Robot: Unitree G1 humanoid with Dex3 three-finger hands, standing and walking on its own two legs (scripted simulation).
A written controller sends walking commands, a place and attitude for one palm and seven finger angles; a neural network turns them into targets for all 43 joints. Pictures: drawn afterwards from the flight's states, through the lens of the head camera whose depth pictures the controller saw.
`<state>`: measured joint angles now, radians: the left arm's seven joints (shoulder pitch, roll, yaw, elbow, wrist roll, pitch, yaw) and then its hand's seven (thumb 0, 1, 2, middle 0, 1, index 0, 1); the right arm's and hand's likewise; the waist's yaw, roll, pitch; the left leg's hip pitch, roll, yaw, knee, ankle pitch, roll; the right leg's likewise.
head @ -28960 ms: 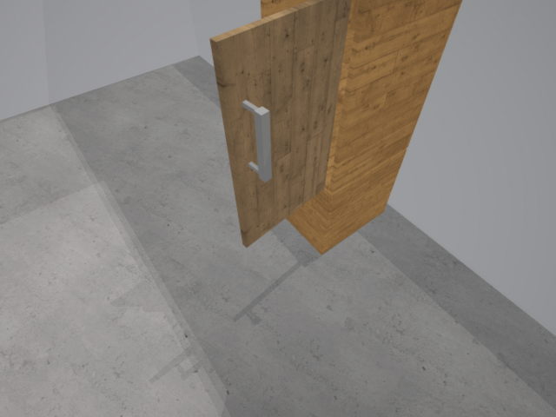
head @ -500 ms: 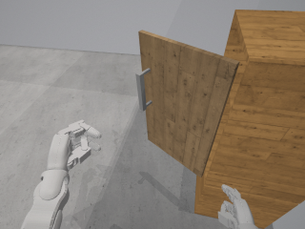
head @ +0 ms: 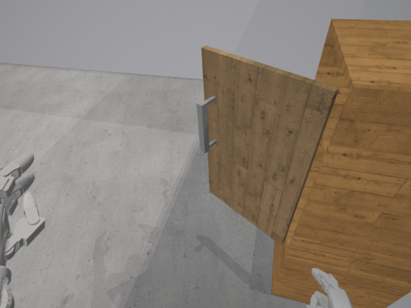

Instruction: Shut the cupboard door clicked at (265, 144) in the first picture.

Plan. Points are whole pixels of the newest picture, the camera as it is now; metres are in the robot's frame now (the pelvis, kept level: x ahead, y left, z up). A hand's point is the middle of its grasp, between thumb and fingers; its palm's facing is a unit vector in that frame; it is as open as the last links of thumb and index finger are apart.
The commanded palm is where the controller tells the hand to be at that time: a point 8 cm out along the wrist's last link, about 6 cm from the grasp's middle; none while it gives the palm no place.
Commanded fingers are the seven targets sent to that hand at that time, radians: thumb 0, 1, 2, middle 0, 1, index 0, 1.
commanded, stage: draw the hand back to the body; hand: left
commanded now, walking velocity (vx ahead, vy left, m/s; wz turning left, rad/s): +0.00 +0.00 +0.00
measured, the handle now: (208, 125) +0.60 +0.08 +0.03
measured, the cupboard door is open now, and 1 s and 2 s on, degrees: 60 60 60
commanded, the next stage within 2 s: step back with the hand held close in 0.26 s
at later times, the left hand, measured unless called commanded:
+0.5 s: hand (56, 216) +0.19 +0.25 +0.16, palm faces +0.44 -0.78 -0.44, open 7.4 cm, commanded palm +0.13 +0.29 +0.17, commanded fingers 0.00 0.90 0.90 -0.20 -0.30 -0.20 -0.30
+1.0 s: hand (32, 243) +0.15 +0.27 +0.15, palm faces +0.41 -0.78 -0.47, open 7.4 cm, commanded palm +0.09 +0.31 +0.17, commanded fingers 0.00 0.90 0.90 -0.20 -0.30 -0.20 -0.30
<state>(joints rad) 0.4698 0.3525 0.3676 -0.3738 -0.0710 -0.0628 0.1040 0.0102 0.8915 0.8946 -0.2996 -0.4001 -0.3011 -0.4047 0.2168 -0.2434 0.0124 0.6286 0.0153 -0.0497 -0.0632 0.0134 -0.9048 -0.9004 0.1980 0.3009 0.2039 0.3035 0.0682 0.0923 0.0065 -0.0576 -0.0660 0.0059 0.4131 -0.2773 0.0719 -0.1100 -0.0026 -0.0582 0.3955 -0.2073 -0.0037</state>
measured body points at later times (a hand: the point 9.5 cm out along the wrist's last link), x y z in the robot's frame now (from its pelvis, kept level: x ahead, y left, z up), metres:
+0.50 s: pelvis +0.00 -0.01 +0.00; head -0.02 -0.04 +0.45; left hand +0.16 +0.29 +0.19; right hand +0.17 -0.24 -0.09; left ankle -0.03 +0.07 -0.74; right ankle +0.01 -0.12 -0.74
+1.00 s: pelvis -0.06 +0.01 -0.02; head -0.05 +0.02 +0.43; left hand +0.13 +0.31 +0.18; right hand +0.10 -0.24 -0.09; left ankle -0.03 +0.07 -0.74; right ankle +0.01 -0.12 -0.74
